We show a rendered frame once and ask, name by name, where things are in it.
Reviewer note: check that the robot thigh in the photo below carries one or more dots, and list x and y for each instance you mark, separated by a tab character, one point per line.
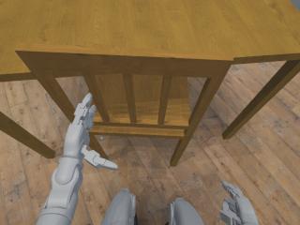
121	209
183	213

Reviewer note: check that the table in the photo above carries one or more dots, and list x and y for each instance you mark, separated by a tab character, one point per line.
254	31

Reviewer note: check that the chair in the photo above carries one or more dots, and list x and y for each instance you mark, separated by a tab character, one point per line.
146	94

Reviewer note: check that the robot left hand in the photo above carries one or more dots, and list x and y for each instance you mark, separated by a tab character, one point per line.
77	134

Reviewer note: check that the left robot forearm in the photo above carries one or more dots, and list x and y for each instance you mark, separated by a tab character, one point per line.
60	206

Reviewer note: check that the robot right hand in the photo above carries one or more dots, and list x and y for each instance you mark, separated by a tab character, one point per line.
238	212

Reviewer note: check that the robot right thigh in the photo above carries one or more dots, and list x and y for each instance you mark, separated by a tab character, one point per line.
183	213

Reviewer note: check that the robot left thigh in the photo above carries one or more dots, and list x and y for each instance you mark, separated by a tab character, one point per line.
121	209

